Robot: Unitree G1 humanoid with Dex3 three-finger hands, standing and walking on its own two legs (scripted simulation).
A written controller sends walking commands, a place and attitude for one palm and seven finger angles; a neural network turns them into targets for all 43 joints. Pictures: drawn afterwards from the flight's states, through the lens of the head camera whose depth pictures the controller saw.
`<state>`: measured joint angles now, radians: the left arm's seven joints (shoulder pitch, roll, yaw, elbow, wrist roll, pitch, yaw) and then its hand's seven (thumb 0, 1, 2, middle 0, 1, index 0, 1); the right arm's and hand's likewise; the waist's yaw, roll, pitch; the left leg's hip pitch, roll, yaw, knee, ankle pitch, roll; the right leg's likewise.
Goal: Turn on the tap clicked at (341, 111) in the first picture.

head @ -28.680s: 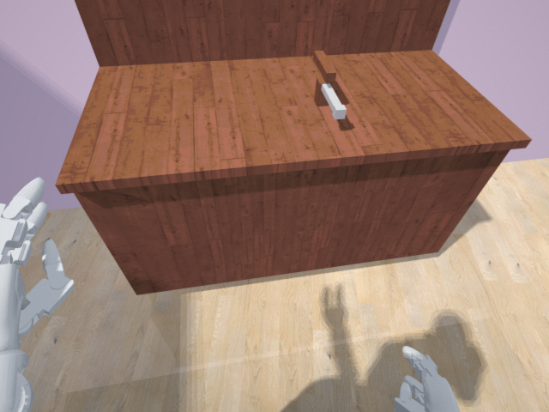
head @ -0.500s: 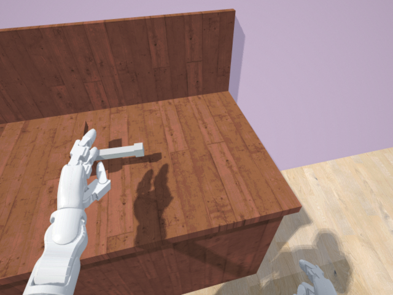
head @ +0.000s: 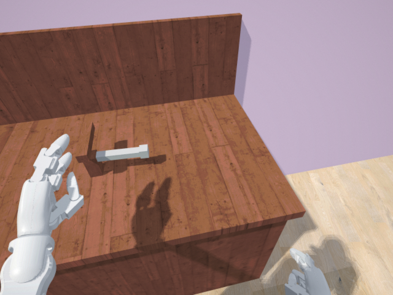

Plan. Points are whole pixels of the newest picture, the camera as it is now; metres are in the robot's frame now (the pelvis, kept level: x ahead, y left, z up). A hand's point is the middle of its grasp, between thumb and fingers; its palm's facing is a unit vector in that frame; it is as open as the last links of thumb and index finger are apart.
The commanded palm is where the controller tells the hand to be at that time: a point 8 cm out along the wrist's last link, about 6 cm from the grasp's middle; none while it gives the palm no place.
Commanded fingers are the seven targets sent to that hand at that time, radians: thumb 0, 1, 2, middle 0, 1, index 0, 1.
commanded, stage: draw the hand back beside the body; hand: left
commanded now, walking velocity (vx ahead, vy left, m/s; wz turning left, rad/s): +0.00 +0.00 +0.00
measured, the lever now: (144, 151) +0.48 +0.22 -0.01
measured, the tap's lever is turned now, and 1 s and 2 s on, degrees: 86 86 86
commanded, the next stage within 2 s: step back with the hand held close in 0.44 s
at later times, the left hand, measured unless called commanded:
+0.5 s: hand (63, 207) +0.19 +0.24 +0.16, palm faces +0.40 -0.85 -0.33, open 7.4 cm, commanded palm +0.16 +0.28 +0.17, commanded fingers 0.00 0.90 0.90 -0.20 -0.30 -0.20 -0.30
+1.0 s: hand (33, 224) +0.17 +0.27 +0.15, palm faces +0.33 -0.84 -0.44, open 7.4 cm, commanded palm +0.12 +0.31 +0.17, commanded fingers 0.00 0.90 0.90 -0.20 -0.30 -0.20 -0.30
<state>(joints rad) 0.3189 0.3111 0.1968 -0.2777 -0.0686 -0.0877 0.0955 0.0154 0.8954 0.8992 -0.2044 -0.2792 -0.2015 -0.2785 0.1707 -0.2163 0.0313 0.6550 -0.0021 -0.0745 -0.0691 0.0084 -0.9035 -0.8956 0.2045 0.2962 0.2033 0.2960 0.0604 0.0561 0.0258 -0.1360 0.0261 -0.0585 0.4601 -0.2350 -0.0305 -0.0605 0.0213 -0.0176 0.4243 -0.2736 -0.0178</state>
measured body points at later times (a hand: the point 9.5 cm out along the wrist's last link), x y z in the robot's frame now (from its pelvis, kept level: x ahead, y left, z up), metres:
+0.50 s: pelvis +0.00 +0.00 +0.00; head -0.03 -0.02 +0.45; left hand +0.17 +0.28 +0.18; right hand +0.20 -0.22 -0.08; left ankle +0.02 +0.14 -0.74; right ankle -0.02 -0.11 -0.74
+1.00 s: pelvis -0.05 +0.03 -0.01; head -0.03 +0.03 +0.44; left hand +0.14 +0.31 +0.18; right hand +0.13 -0.21 -0.08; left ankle +0.02 +0.14 -0.74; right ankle -0.02 -0.11 -0.74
